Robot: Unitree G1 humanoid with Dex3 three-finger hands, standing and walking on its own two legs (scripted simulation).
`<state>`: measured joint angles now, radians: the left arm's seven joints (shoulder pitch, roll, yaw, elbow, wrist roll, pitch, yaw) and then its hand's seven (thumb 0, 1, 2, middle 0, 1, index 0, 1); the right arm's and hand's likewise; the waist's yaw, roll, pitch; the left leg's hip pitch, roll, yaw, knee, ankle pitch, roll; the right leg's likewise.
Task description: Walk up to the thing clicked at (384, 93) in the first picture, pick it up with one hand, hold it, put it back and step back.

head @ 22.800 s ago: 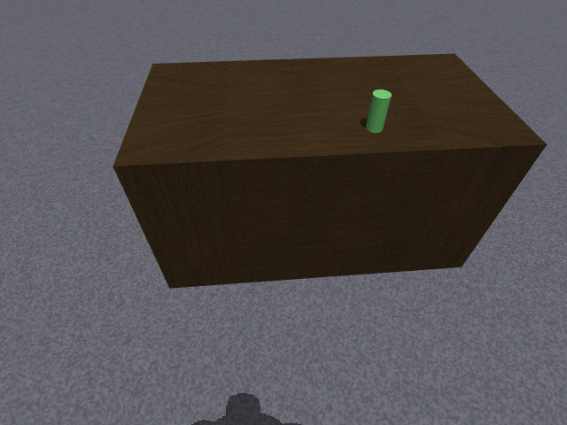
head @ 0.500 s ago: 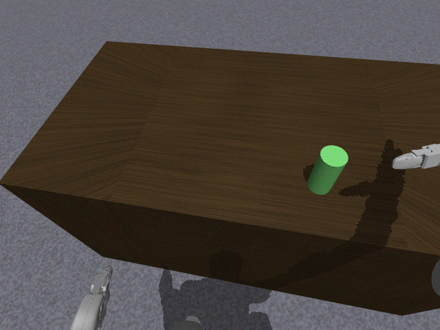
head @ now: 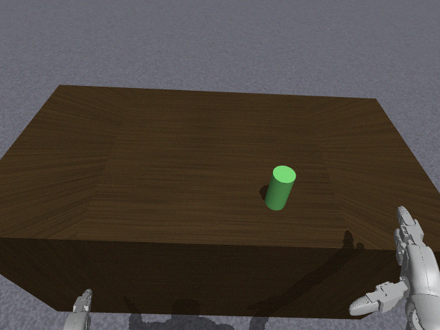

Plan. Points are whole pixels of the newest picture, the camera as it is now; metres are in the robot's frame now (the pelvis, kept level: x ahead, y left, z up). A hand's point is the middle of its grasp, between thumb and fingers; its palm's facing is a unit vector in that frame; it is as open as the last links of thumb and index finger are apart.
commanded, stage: sink last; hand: right
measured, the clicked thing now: (279, 188) +0.46 -0.15 -0.05
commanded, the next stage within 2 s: home in 0.46 s
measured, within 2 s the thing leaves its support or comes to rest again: neither
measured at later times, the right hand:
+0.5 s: hand out of the picture +0.14 -0.25 +0.03, palm faces +0.31 +0.88 -0.37, open 17.5 cm
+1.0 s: hand out of the picture +0.12 -0.17 -0.08, palm faces +0.07 +0.98 -0.21, open 17.2 cm
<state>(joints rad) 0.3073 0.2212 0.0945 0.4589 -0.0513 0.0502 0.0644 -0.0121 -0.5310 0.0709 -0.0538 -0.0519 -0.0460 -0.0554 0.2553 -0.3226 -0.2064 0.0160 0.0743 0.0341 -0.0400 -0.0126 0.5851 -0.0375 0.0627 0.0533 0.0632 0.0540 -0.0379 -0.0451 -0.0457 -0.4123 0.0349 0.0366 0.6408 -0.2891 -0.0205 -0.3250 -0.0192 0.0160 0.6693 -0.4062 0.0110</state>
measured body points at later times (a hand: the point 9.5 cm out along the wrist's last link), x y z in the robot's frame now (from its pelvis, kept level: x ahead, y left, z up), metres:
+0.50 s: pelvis -0.03 +0.01 +0.00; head -0.04 +0.03 +0.45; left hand +0.13 +0.28 -0.06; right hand +0.12 -0.29 +0.05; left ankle +0.02 +0.13 -0.72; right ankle -0.04 -0.12 -0.72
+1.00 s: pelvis -0.04 +0.01 +0.01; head -0.02 +0.01 +0.46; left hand +0.14 +0.23 -0.07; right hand +0.11 -0.22 -0.07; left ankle +0.02 +0.13 -0.72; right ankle -0.04 -0.12 -0.72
